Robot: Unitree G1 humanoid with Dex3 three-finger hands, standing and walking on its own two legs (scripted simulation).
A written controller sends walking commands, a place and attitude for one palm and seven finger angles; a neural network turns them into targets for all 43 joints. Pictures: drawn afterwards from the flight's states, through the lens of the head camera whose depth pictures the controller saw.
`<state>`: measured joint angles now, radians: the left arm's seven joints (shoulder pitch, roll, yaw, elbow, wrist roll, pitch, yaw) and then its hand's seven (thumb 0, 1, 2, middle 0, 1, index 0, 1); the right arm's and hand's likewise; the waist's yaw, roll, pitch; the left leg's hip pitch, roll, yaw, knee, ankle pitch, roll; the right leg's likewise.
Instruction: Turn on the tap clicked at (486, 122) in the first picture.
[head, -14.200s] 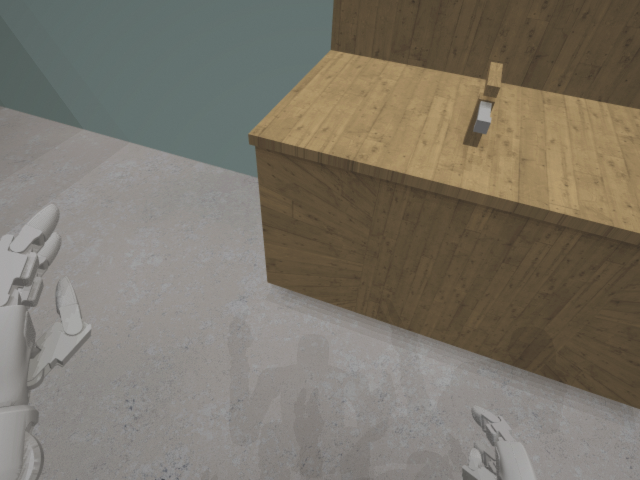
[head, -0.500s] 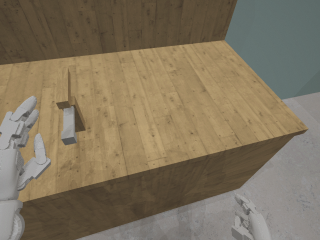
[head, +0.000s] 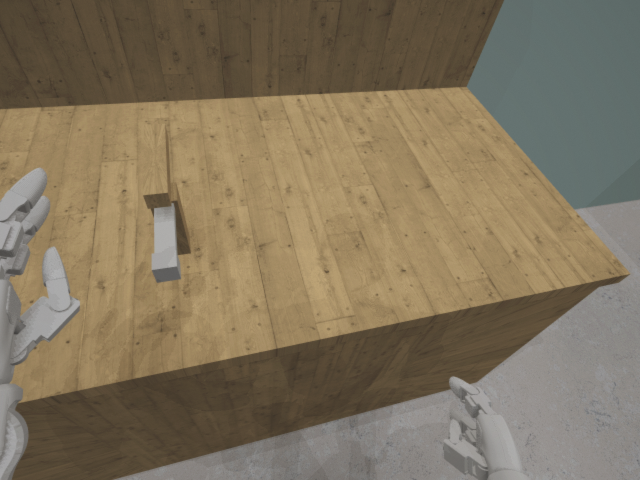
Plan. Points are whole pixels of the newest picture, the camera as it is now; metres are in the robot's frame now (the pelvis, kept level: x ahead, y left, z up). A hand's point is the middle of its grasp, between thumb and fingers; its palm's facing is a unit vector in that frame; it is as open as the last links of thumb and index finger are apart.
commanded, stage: look again from close up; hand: left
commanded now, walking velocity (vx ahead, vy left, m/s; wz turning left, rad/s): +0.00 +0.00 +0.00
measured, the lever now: (166, 266) +0.33 +0.22 +0.06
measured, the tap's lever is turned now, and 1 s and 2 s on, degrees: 0 0 0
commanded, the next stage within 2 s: shuffle to correct the standing spot in 0.40 s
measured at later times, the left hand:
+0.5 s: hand (110, 322) +0.21 +0.21 +0.16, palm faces +0.38 -0.86 -0.34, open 7.4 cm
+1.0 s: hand (178, 309) +0.23 +0.16 +0.16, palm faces +0.31 -0.87 -0.38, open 7.4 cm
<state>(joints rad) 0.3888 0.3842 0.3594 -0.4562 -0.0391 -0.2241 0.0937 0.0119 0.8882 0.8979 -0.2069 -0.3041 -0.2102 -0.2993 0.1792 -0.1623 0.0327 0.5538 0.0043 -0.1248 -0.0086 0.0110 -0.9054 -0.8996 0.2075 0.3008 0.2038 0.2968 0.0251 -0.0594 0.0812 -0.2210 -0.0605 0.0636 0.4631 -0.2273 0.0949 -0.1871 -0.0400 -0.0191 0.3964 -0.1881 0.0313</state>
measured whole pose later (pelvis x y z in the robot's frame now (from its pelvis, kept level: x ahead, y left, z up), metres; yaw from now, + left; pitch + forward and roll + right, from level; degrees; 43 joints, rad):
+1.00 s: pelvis +0.00 -0.08 +0.00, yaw +0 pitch +0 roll -1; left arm 0.44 0.40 0.37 -0.52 -0.08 -0.18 0.07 0.01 0.89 0.90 -0.21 -0.30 -0.21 -0.30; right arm 0.18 -0.18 0.00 0.54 0.01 -0.09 -0.02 0.01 -0.91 -0.90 0.21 0.30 0.20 0.30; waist 0.01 -0.03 0.07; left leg -0.25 0.04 0.02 0.48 -0.23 -0.01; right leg -0.21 0.06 -0.06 0.40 -0.19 -0.05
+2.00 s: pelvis +0.00 -0.01 +0.00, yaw +0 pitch +0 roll -2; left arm 0.39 0.40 0.39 -0.57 -0.04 -0.22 0.10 0.01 0.89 0.90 -0.21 -0.30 -0.21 -0.30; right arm 0.14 -0.19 0.04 0.54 -0.01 -0.14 0.02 0.01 -0.91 -0.90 0.21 0.30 0.20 0.30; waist 0.03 -0.05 0.09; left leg -0.26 -0.05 0.06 0.51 -0.25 0.09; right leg -0.23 -0.03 -0.02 0.45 -0.22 0.02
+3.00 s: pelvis -0.02 -0.05 +0.00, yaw +0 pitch -2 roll -2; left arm 0.47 0.35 0.32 -0.44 -0.06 -0.19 0.10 0.01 0.89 0.90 -0.21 -0.30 -0.21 -0.30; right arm 0.21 -0.23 0.02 0.57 0.02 -0.10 -0.03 0.01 -0.91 -0.90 0.20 0.30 0.20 0.30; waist 0.00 0.02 0.03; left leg -0.25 0.00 0.04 0.48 -0.20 0.04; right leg -0.21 0.02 -0.05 0.39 -0.16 -0.01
